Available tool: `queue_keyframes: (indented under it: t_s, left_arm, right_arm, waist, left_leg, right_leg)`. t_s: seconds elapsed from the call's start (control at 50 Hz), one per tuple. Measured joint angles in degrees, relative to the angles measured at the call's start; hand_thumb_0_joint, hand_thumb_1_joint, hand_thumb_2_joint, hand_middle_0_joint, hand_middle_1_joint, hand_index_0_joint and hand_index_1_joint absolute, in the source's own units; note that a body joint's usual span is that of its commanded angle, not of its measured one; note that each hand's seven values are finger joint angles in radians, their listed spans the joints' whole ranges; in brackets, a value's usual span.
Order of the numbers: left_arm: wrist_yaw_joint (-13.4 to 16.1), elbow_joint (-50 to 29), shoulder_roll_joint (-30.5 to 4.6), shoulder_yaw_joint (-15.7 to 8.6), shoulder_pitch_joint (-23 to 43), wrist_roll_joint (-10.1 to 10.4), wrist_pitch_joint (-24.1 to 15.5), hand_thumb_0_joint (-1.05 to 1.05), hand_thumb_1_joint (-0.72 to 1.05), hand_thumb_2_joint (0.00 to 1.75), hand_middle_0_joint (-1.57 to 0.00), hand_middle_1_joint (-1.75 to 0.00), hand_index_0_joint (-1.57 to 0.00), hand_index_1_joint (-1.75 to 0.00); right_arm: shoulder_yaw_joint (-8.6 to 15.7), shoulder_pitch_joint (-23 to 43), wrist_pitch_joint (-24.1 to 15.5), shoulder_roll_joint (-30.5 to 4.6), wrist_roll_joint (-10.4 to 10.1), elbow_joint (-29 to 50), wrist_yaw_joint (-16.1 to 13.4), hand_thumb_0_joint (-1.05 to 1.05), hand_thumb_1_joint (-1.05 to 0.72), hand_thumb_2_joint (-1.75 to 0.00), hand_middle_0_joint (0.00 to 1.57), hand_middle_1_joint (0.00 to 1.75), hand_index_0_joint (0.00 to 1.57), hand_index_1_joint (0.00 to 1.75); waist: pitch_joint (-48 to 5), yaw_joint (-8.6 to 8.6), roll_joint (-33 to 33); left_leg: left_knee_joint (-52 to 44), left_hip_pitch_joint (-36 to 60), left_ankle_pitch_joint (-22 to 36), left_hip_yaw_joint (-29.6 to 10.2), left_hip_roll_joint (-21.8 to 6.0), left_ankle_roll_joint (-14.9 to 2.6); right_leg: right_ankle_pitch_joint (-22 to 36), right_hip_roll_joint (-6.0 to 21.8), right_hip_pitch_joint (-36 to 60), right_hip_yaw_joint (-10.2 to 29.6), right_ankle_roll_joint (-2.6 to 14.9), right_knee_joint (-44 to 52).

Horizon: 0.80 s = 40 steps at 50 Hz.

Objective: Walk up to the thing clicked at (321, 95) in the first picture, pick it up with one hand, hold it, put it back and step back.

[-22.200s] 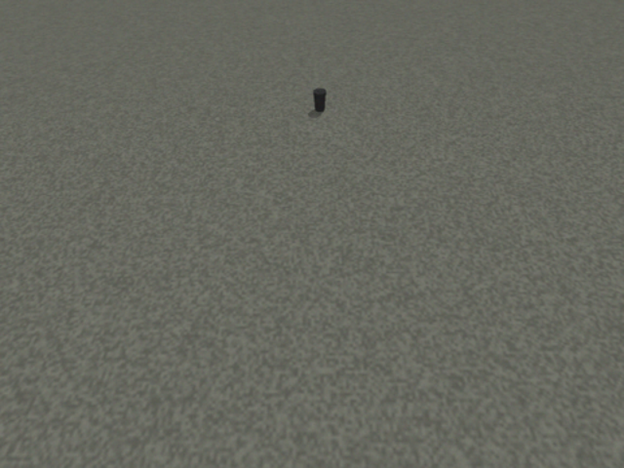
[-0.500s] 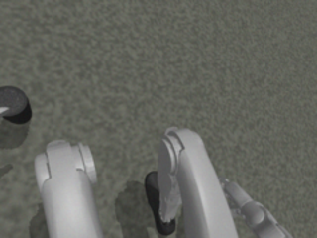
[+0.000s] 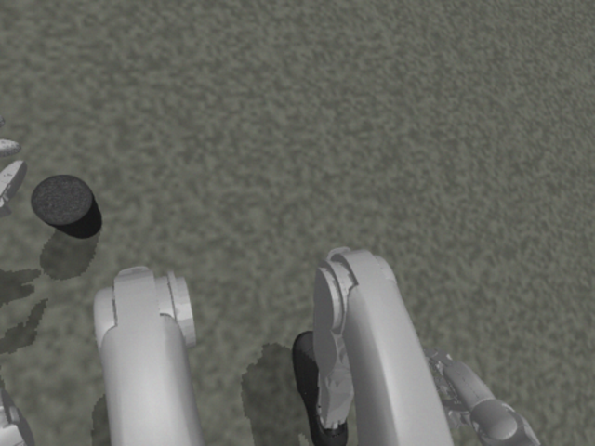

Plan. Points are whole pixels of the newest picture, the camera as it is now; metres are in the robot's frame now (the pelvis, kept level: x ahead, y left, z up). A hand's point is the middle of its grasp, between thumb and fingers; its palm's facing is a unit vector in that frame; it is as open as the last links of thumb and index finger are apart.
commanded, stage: settle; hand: left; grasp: from the side
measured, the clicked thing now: (74, 212) +0.45 +0.30 -0.25
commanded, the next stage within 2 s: go down in 0.66 s
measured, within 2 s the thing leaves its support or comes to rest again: neither
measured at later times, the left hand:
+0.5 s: hand out of the picture +0.42 +0.32 +0.02, palm faces +0.24 -0.97 -0.08, open 3.3 cm
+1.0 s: hand out of the picture +0.43 +0.31 +0.05, palm faces +0.24 -0.97 -0.09, open 3.5 cm
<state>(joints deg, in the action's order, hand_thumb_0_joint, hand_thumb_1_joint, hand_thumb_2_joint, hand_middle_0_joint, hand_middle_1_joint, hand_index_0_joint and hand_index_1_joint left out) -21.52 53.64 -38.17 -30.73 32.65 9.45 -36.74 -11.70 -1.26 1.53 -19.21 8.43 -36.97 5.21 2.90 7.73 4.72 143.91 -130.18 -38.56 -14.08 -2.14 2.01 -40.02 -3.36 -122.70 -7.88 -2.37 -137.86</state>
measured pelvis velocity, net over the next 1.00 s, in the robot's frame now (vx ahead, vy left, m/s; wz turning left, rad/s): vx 0.00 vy -0.01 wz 0.08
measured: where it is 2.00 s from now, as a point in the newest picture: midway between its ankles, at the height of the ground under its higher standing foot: (251, 427)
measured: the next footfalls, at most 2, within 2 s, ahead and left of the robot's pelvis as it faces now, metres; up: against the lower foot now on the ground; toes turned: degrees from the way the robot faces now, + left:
none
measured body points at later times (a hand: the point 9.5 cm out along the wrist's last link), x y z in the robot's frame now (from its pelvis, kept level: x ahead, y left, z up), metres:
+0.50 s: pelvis +0.00 -0.01 +0.04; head +0.20 +0.07 +0.44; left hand +0.40 +0.37 +0.03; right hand +0.17 -0.26 -0.07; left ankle +0.08 +0.14 -0.27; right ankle +0.11 -0.12 -0.27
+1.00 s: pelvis +0.00 -0.01 +0.07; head +0.20 +0.06 +0.47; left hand +0.41 +0.36 +0.06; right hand +0.15 -0.26 -0.05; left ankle +0.08 +0.14 -0.27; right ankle +0.11 -0.12 -0.27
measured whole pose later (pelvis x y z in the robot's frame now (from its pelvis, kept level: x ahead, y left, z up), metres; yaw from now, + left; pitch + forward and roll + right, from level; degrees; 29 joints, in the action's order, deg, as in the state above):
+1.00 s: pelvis +0.00 -0.01 +0.07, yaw +5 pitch +31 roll -6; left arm -16.3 50.2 -29.5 -28.3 36.3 6.6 -30.5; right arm -3.6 -5.9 1.6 -16.6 4.0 -38.3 2.7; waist -5.5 6.1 0.5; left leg 129.4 -123.3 -37.8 -7.7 -2.8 1.5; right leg -40.6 -1.6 -118.1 -3.7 -1.2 -127.1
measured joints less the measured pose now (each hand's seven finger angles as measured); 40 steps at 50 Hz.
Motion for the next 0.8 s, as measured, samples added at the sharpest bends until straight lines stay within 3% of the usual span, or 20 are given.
queue_keyframes:
  t_s: [0.28, 0.54, 0.8]
  left_arm:
    - [3.24, -4.94, 5.58, 1.46, -0.19, 0.14, 5.29, 0.01, 0.54, 0.94, -0.95, -1.02, -0.96, -0.99]
    - [4.08, -4.49, 7.81, 2.12, 2.06, -1.11, 6.09, 0.02, 0.77, 1.05, -1.12, -1.14, -1.12, -1.11]
    - [5.57, -4.29, 8.58, 2.39, 3.31, -2.29, 6.46, 0.02, 0.96, 1.10, -1.18, -1.16, -1.19, -1.14]
  right_arm:
    - [4.61, -1.59, 0.47, 1.38, -3.25, -0.31, -1.04, 0.00, -0.84, -0.88, 0.20, 0.30, 0.20, 0.30]
    - [6.76, -2.64, 0.15, 1.76, -3.64, -1.07, -1.77, 0.00, -0.84, -0.88, 0.20, 0.30, 0.20, 0.30]
    - [7.84, -4.40, 0.22, 2.40, -4.17, -1.16, -2.29, 0.00, -0.83, -0.88, 0.20, 0.30, 0.20, 0.30]
  waist:
    - [-5.24, -1.81, -2.88]
    - [-6.64, -2.08, -3.43]
    - [-7.86, -1.61, -3.92]
  left_leg:
    - [-6.18, 1.87, 0.45, 3.24, -0.33, -0.27]
    - [-10.02, 3.90, 0.82, 4.68, -0.54, -0.14]
    - [-12.80, 5.63, 0.74, 5.75, -0.56, -0.40]
  right_leg:
    - [-0.39, 0.98, 0.84, 2.12, 0.68, 4.15]
    - [-0.24, 1.33, 2.06, 3.06, 1.15, 6.95]
    - [-0.55, 1.65, 3.65, 3.77, 1.14, 9.34]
